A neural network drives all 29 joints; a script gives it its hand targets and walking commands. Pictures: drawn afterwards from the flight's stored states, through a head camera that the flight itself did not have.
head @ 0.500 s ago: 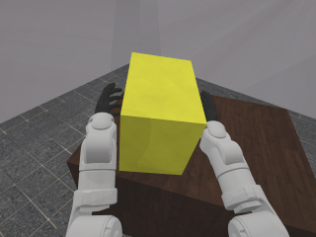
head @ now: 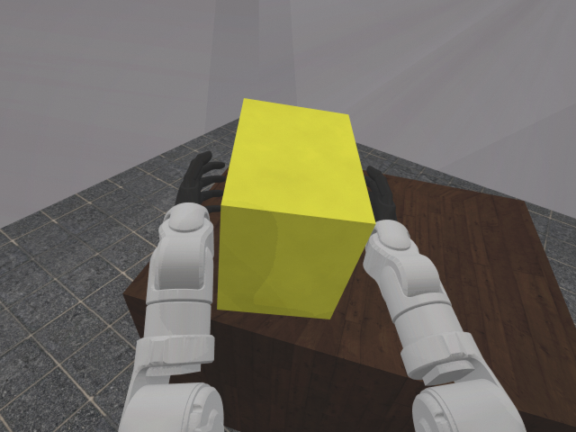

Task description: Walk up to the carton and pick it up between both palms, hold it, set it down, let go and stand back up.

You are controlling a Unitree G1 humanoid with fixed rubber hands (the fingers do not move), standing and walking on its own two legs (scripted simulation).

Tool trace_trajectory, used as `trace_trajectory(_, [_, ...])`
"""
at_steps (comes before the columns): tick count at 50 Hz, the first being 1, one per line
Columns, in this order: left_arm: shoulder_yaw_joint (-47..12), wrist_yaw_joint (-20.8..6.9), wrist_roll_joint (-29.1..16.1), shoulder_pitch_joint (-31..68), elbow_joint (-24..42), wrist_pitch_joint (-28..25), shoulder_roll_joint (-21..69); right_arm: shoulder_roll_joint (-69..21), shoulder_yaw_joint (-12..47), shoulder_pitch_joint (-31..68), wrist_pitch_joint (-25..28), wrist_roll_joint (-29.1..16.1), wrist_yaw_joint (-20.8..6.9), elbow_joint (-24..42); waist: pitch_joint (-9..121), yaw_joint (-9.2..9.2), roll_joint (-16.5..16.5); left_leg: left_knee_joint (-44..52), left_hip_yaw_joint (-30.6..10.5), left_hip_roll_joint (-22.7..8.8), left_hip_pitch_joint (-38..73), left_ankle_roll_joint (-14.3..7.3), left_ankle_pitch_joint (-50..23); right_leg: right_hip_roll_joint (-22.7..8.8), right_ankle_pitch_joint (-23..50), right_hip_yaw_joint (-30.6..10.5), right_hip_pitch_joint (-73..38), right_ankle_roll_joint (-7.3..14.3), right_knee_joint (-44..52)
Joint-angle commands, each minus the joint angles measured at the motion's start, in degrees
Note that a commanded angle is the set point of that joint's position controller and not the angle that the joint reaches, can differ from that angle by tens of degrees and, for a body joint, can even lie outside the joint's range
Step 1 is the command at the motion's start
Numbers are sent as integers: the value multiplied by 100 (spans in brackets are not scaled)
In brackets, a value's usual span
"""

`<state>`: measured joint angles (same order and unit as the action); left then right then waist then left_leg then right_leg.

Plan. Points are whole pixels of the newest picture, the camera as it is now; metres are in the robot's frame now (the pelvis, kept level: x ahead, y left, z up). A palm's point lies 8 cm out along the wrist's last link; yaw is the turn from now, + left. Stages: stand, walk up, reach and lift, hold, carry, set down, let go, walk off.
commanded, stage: hold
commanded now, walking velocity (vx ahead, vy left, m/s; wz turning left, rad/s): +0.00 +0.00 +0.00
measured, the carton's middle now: (286, 206) +0.41 +0.02 +0.16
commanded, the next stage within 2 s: none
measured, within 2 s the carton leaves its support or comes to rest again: neither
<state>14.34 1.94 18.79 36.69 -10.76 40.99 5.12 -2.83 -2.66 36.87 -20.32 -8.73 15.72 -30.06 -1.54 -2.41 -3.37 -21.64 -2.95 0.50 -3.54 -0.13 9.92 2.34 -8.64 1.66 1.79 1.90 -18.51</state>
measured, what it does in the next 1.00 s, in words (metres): stands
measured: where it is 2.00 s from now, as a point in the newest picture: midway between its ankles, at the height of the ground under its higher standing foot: outside the picture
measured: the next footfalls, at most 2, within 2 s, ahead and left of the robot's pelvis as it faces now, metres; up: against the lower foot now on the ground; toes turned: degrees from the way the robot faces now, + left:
none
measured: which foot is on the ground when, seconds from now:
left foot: down 0.00-1.00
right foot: down 0.00-1.00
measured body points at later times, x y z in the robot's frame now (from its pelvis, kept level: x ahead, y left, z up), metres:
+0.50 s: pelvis +0.01 +0.01 +0.00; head -0.03 +0.04 +0.45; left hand +0.38 +0.15 +0.18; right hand +0.38 -0.11 +0.17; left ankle +0.03 +0.12 -0.75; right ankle +0.03 -0.10 -0.75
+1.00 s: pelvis +0.00 +0.00 +0.00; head -0.04 +0.04 +0.45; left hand +0.38 +0.15 +0.18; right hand +0.38 -0.11 +0.17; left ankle +0.03 +0.12 -0.75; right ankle +0.03 -0.10 -0.75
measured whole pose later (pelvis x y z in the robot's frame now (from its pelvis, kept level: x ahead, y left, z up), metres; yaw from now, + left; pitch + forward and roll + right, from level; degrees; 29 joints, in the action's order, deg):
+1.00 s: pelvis +0.00 +0.00 +0.00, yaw +2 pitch -9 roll -1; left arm 13.3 1.7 20.0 35.0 -7.3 42.1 5.0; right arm -3.2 -2.2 36.5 -19.5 -9.3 15.6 -29.1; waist -3.1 -4.0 -3.8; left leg -22.7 -4.0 0.6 -3.0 -0.2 10.7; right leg 2.2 -8.9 3.2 -0.2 1.8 -17.5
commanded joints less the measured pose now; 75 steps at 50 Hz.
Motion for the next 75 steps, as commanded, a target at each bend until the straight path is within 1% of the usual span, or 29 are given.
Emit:
trace_trajectory(1, [-2941,-784,-914,3941,629,-389,3511,-3597,2391,5641,608,-492,-638,2267,2681,-30,529,209,221,122,660,-75,-904,-20,608,112,-648,-474,301])
trace_trajectory(7, [-2966,-935,-837,3773,742,-341,3449,-3450,2288,5173,544,-516,-533,2090,2488,-383,581,197,205,174,666,74,-1024,-62,1152,169,-918,-578,252])
trace_trajectory(10, [-3158,-965,-912,3787,1002,-365,3490,-3472,2387,5098,541,-601,-498,2269,2569,-475,685,100,142,184,704,187,-1365,-46,1499,218,-1028,-589,189])
trace_trajectory(12, [-3339,-946,-988,3802,1215,-391,3539,-3506,2526,5111,547,-692,-476,2478,2682,-492,767,-15,83,182,801,270,-1723,-17,1729,254,-1043,-583,146])
trace_trajectory(15, [-3568,-886,-1067,3774,1466,-418,3593,-3524,2738,5138,546,-808,-450,2763,2776,-455,844,-159,9,161,970,356,-2185,39,1877,299,-966,-559,111])
trace_trajectory(18, [-3636,-828,-1062,3667,1556,-404,3598,-3475,2851,5118,531,-846,-454,2894,2712,-364,840,-189,-24,119,1074,370,-2346,92,1704,327,-839,-514,132])
trace_trajectory(20, [-3572,-799,-1009,3558,1532,-373,3565,-3428,2860,5073,524,-826,-477,2910,2621,-286,783,-152,-17,88,1100,338,-2316,125,1534,332,-805,-477,161])
trace_trajectory(23, [-3456,-791,-930,3460,1420,-301,3537,-3325,2776,5078,509,-771,-515,2830,2470,-204,725,-38,22,50,1040,278,-2015,136,1146,314,-716,-434,227])
trace_trajectory(27, [-3341,-786,-878,3473,1306,-243,3547,-3264,2624,5150,541,-676,-595,2735,2379,-146,668,87,87,6,974,209,-1695,147,729,297,-625,-372,295])
trace_trajectory(32, [-3345,-775,-918,3626,1226,-251,3591,-3288,2490,5295,603,-578,-656,2680,2477,-190,647,102,143,-6,985,180,-1524,130,559,286,-535,-347,338])
trace_trajectory(37, [-3306,-785,-930,3724,1110,-283,3574,-3322,2376,5281,626,-475,-668,2513,2505,-269,643,132,176,21,921,147,-1296,77,548,272,-544,-377,339])
trace_trajectory(41, [-3195,-820,-876,3728,994,-289,3514,-3328,2309,5238,629,-426,-665,2361,2458,-291,644,182,188,52,815,112,-1124,32,600,259,-644,-415,319])
trace_trajectory(45, [-3142,-853,-853,3732,981,-311,3482,-3370,2359,5281,648,-461,-642,2371,2538,-271,653,158,180,97,774,99,-1192,9,867,247,-809,-463,265])
trace_trajectory(51, [-3199,-862,-902,3731,1128,-373,3472,-3488,2618,5383,660,-615,-565,2607,2757,-201,622,48,130,162,823,98,-1520,-6,1468,222,-1012,-550,165])
trace_trajectory(54, [-3175,-871,-893,3692,1144,-377,3434,-3507,2679,5341,633,-645,-533,2628,2689,-174,568,70,120,175,802,77,-1494,-18,1576,207,-1034,-582,152])
trace_trajectory(58, [-3063,-907,-830,3639,1053,-345,3373,-3484,2617,5225,583,-608,-525,2509,2427,-167,495,179,146,166,719,37,-1252,-29,1404,196,-986,-584,194])
trace_trajectory(59, [-3097,-914,-941,3580,1039,-310,3517,-3323,2602,5086,598,-563,-526,2680,2468,-306,537,173,75,99,687,35,-1291,-85,1504,163,-1011,-521,233])
trace_trajectory(61, [-3073,-942,-956,3607,1046,-307,3457,-3320,2564,5036,573,-553,-522,2627,2418,-325,522,183,72,102,649,33,-1285,-97,1559,154,-1000,-508,225])
trace_trajectory(64, [-3066,-938,-927,3621,1001,-307,3447,-3276,2473,5029,571,-525,-551,2545,2316,-362,558,204,84,84,706,59,-1261,-79,1382,186,-920,-478,260])
trace_trajectory(67, [-3101,-939,-913,3589,1078,-308,3466,-3268,2501,4997,586,-541,-552,2620,2397,-380,593,178,63,79,778,75,-1352,-69,1418,190,-947,-462,250])
trace_trajectory(70, [-3029,-930,-873,3623,982,-307,3442,-3245,2465,5040,584,-506,-574,2524,2322,-337,556,213,80,67,787,61,-1233,-49,1168,218,-852,-445,284])
trace_trajectory(71, [-3047,-923,-888,3617,1018,-313,3481,-3250,2491,5088,607,-525,-588,2601,2381,-304,548,208,75,55,779,59,-1234,-48,1138,223,-874,-430,279])
trace_trajectory(75, [-3060,-848,-920,3765,925,-352,3533,-3232,2442,5325,673,-494,-679,2582,2455,-225,605,243,100,19,777,56,-1070,-18,682,254,-679,-368,309])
